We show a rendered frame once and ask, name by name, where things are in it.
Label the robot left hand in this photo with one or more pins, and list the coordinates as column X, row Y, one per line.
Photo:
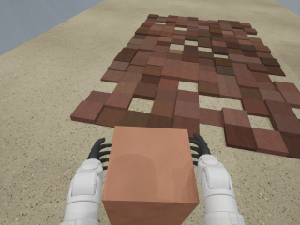
column 95, row 154

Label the robot left forearm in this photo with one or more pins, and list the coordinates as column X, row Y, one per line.
column 83, row 199

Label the carton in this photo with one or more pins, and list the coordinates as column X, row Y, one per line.
column 150, row 179

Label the robot right hand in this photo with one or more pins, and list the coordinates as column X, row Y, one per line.
column 202, row 148

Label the robot right forearm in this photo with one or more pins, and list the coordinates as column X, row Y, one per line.
column 217, row 193

